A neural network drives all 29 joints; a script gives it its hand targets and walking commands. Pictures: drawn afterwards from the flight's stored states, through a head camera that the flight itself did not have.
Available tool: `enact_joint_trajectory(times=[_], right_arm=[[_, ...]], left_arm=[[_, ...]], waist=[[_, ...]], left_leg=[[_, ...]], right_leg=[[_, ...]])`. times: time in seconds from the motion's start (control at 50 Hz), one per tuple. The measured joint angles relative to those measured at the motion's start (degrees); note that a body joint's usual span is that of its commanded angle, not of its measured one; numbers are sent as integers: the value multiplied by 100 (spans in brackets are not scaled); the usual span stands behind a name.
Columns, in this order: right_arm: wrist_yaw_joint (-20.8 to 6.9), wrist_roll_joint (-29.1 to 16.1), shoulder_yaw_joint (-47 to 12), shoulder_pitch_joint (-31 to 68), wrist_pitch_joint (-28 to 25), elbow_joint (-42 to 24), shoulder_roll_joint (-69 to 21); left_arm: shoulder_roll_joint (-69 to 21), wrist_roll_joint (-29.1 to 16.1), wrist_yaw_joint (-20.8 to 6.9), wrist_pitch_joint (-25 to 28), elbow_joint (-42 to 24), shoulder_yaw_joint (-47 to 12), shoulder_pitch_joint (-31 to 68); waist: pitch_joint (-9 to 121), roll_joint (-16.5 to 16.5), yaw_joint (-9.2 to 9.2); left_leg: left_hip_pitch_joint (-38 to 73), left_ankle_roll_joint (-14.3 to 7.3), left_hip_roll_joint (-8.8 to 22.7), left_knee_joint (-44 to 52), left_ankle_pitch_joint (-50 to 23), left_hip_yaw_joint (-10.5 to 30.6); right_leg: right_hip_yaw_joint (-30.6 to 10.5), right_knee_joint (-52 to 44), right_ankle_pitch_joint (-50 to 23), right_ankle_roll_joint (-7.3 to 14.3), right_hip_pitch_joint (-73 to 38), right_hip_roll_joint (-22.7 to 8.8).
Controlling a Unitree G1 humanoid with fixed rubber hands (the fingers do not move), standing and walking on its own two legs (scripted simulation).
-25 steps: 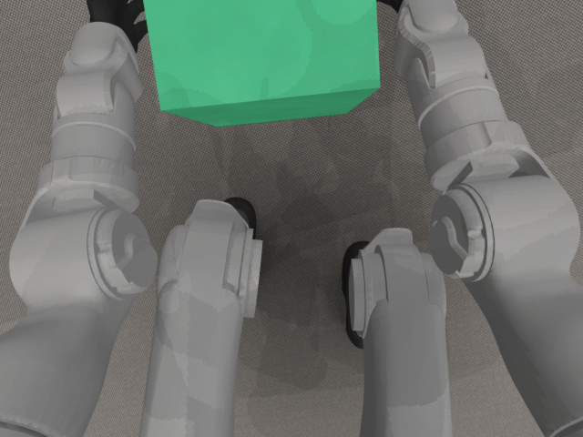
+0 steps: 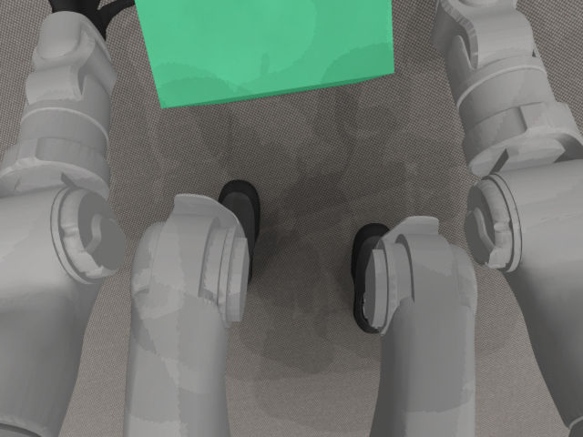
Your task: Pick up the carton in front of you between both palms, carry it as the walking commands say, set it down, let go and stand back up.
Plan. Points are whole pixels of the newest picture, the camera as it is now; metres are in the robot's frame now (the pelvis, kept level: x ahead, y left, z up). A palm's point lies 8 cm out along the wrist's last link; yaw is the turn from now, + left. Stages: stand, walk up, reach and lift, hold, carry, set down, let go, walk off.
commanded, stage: set down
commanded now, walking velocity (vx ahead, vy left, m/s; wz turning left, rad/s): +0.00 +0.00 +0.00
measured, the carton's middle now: (269, 0) +0.52 +0.10 -0.26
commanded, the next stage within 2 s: let go in 1.12 s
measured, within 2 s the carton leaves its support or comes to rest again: neither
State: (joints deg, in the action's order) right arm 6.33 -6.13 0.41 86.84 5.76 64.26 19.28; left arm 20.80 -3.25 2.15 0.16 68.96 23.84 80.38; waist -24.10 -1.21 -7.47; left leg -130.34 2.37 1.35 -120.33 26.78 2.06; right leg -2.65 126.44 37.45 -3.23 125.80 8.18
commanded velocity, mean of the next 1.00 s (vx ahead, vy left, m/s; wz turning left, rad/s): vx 0.00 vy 0.00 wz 0.00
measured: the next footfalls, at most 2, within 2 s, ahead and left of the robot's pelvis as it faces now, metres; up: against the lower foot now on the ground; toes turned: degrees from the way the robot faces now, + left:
none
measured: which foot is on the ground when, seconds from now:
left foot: down 0.00-1.00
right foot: down 0.00-1.00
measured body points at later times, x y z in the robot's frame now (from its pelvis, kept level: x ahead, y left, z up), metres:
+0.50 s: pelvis +0.01 +0.01 +0.07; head +0.34 +0.05 +0.36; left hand +0.50 +0.30 -0.06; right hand +0.60 -0.06 -0.05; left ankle +0.14 +0.14 -0.35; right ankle +0.09 -0.12 -0.35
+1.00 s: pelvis +0.03 +0.01 +0.19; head +0.34 +0.05 +0.52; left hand +0.50 +0.31 +0.09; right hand +0.60 -0.07 +0.09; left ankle +0.14 +0.14 -0.35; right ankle +0.09 -0.12 -0.35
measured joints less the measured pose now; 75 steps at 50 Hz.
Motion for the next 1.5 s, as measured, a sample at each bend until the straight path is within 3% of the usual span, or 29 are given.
enact_joint_trajectory(times=[0.12, 0.24, 0.32, 0.52, 0.82, 1.2, 1.36, 1.5], right_arm=[[23, -385, -307, -140, 33, -504, 181], [151, -262, -100, -415, 264, -1104, 119], [183, -83, 187, -584, 471, -1168, 4], [1, 388, 897, -750, 448, -493, -208], [-44, 514, 850, -1582, 795, -1582, -336], [-319, 952, 1282, -2226, 532, -1355, -614], [-43, 1298, 1317, -3713, 487, -2271, -1139], [-22, 1261, 1120, -5463, 274, -3042, -1388]], left_arm=[[289, -713, 24, 25, -331, -524, -54], [112, -889, 138, -279, -1094, -759, -234], [-77, -715, 219, -569, -1502, -751, -509], [-369, -210, 148, -740, -1576, -507, -1007], [-427, -179, -92, -1095, -2441, -295, -1750], [-730, 400, -382, -867, -2405, -67, -2399], [-804, 810, -734, -811, -2929, -397, -3659], [-767, 716, -912, -658, -3471, -954, -5182]], waist=[[0, 42, 29], [295, 30, 10], [710, -57, -26], [1936, -177, -23], [2530, -112, -4], [2990, -140, 63], [2937, -39, 202], [2789, 38, 247]], left_leg=[[-77, -124, 52, -62, -20, -83], [-5, -134, -62, 77, -80, -58], [200, -106, -132, 384, -88, -6], [515, -82, -200, 1385, -184, 57], [1439, -113, -203, 2866, -372, 19], [3316, -160, -195, 5226, -982, 66], [4451, -250, -186, 6154, -1169, 42], [5852, -329, -225, 6968, -1256, -20]], right_leg=[[-7, 46, 11, -22, 30, -102], [37, -93, 35, -7, -119, -238], [86, -425, 29, 42, -347, -302], [117, -1495, -146, 97, -652, -365], [-6, -3027, -467, 101, -1498, -363], [-68, -5508, -1223, 115, -3349, -423], [-130, -6569, -1501, 69, -4520, -461], [-212, -7488, -1662, 36, -5950, -552]])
